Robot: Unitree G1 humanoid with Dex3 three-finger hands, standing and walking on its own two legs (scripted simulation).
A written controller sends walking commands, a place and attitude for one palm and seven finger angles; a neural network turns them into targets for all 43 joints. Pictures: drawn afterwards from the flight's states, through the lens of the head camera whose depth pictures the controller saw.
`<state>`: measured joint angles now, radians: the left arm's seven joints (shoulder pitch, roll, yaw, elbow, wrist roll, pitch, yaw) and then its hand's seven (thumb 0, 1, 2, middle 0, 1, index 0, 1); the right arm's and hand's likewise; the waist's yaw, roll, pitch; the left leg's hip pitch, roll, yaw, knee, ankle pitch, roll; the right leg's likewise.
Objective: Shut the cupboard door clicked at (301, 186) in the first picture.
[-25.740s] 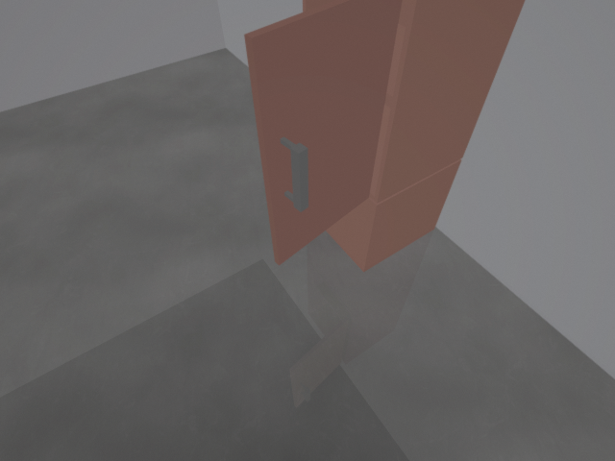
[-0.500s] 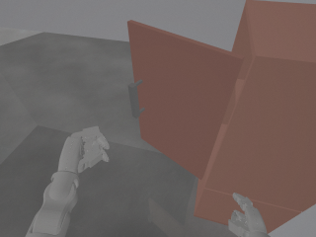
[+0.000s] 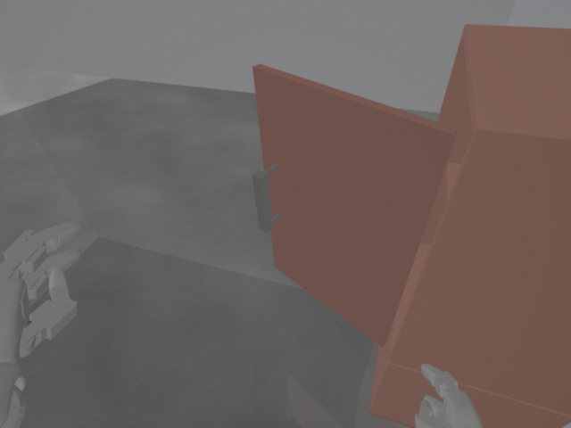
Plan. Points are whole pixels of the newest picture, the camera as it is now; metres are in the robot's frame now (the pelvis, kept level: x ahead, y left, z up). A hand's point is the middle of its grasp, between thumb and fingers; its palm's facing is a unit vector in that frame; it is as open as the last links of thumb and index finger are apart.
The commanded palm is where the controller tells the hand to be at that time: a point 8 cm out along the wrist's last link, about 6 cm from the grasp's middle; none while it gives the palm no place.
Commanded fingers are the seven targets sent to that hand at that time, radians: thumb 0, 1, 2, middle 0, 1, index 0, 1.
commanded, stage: draw the hand back to the body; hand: left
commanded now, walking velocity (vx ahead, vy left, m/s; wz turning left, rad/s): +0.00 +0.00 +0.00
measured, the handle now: (269, 198) +0.60 +0.12 -0.04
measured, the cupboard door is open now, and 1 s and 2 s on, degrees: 65 65 65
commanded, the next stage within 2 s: step back with the hand held close in 0.38 s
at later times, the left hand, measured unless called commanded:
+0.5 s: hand (74, 310) +0.18 +0.24 +0.17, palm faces +0.43 -0.80 -0.42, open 7.4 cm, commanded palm +0.13 +0.28 +0.17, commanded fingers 0.00 0.90 0.90 -0.20 -0.30 -0.20 -0.30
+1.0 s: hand (41, 330) +0.16 +0.27 +0.16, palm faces +0.38 -0.78 -0.49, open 7.4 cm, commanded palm +0.10 +0.31 +0.17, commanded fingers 0.00 0.90 0.90 -0.20 -0.30 -0.20 -0.30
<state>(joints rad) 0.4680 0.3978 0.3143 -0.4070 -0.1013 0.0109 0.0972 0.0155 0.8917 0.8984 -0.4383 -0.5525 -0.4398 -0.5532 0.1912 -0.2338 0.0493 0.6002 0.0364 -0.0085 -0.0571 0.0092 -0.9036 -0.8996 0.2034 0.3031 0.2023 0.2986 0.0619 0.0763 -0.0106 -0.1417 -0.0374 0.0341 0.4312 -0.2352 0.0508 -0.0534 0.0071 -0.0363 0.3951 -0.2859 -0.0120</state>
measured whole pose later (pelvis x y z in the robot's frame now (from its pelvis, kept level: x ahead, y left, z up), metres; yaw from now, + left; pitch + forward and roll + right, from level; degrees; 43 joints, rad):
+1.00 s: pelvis -0.04 +0.01 -0.01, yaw +0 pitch +1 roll -1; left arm 0.55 0.46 0.41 -0.46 -0.09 -0.12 0.13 0.01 0.89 0.90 -0.21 -0.30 -0.21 -0.30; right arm 0.18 -0.23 0.01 0.54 0.03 0.06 -0.09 0.01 -0.90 -0.90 0.20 0.30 0.20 0.30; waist 0.00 0.03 -0.03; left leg -0.35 -0.03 0.05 0.54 -0.21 0.07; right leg -0.27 0.01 -0.03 0.53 -0.28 0.00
